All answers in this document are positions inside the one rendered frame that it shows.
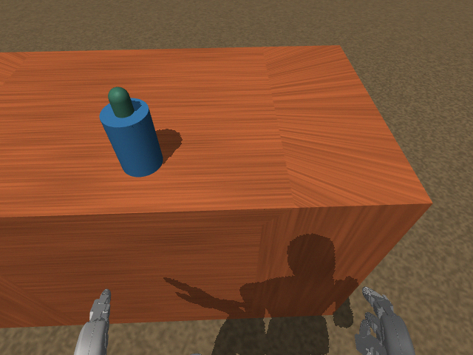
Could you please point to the left robot hand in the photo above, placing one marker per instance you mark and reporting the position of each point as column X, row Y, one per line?
column 93, row 338

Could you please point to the right robot hand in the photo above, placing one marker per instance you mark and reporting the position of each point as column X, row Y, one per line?
column 391, row 332

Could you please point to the bottle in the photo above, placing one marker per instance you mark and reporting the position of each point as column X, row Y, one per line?
column 130, row 129

